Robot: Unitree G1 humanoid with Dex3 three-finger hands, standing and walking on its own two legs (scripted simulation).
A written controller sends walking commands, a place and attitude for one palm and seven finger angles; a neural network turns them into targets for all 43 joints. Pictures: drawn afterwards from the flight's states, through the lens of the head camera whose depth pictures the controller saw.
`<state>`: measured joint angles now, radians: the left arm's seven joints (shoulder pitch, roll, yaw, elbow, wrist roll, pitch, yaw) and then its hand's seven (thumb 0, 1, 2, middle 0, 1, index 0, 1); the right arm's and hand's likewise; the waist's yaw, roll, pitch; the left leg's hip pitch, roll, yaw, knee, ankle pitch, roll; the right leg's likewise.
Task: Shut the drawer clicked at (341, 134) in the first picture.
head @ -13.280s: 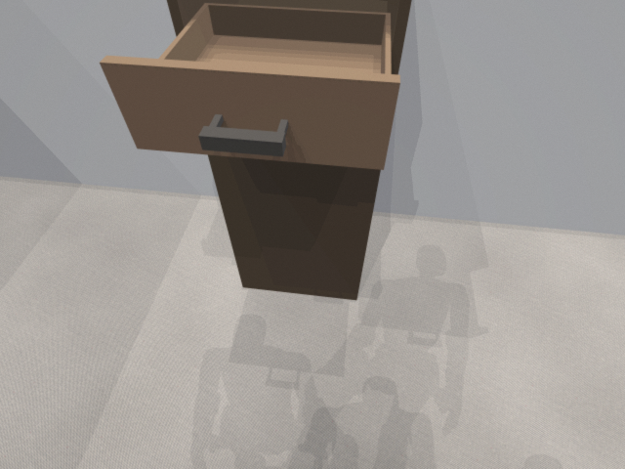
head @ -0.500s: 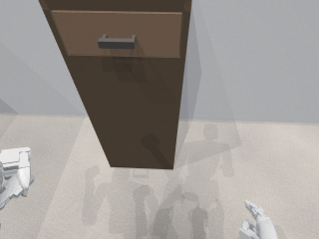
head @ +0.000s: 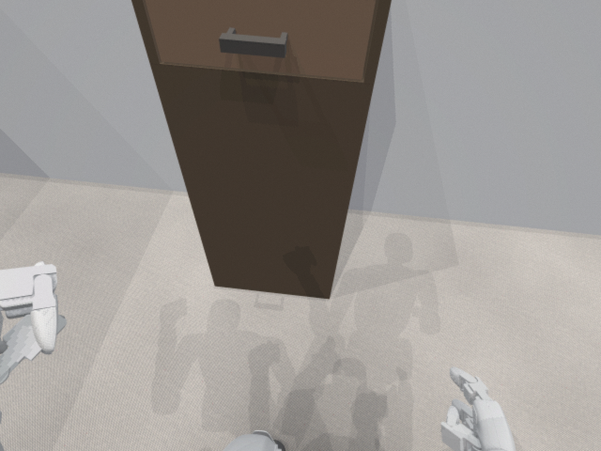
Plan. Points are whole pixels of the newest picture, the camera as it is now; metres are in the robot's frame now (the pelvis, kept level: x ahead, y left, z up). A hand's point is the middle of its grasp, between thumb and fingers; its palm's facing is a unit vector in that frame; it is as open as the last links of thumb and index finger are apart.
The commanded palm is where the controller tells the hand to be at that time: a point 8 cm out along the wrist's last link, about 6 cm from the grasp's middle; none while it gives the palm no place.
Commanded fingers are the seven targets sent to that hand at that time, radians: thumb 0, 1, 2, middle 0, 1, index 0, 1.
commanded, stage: step back with the hand held close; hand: left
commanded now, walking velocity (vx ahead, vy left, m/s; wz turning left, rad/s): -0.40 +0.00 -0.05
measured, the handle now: (255, 40) +0.71 +0.14 +0.19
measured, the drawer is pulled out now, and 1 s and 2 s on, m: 0.00 0.00 0.00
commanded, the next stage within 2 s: stop stepping back and stand still in 0.38 s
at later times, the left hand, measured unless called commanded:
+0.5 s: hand (10, 411) +0.12 +0.22 +0.19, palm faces +0.22 -0.89 -0.40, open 3.3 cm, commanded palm +0.07 +0.28 +0.19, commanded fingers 0.00 0.90 0.90 -1.40 -1.60 -1.40 -1.60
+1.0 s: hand out of the picture +0.03 +0.24 +0.19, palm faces +0.16 -0.88 -0.44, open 3.3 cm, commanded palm -0.02 +0.31 +0.19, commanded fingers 0.00 0.90 0.90 -1.40 -1.60 -1.40 -1.60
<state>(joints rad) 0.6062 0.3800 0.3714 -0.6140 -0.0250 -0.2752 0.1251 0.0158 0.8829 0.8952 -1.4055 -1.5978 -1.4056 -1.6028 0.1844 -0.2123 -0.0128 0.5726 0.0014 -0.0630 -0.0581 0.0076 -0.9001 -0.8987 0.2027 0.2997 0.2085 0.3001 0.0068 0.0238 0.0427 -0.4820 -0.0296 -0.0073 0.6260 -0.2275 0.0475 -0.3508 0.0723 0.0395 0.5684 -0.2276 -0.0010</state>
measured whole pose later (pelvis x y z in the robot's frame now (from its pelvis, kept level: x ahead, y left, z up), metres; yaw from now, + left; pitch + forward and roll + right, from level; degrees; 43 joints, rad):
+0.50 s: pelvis -0.09 +0.02 +0.00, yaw -6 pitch +1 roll -5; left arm 0.55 0.44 0.36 -0.64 -0.06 -0.31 0.11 0.02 0.88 0.90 -1.41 -1.60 -1.41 -1.60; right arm 0.15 -0.15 0.02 0.65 -0.02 -0.11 -0.04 0.01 -0.90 -0.90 0.20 0.30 0.21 0.30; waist 0.02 0.01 0.00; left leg -0.55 0.04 0.02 0.48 -0.06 0.00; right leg -0.06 0.06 0.00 0.44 -0.38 0.02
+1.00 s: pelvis -0.19 +0.05 +0.01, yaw -9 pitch -2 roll -1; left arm 0.66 0.44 0.39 -0.68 -0.05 -0.19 0.13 0.02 0.89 0.90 -1.40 -1.60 -1.40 -1.60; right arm 0.24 -0.12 0.03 0.59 -0.02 -0.12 -0.02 0.01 -0.90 -0.90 0.20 0.30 0.21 0.30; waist -0.06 -0.05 -0.01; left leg -0.47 -0.04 -0.03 0.54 -0.25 -0.02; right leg -0.19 0.09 -0.04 0.53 -0.47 -0.08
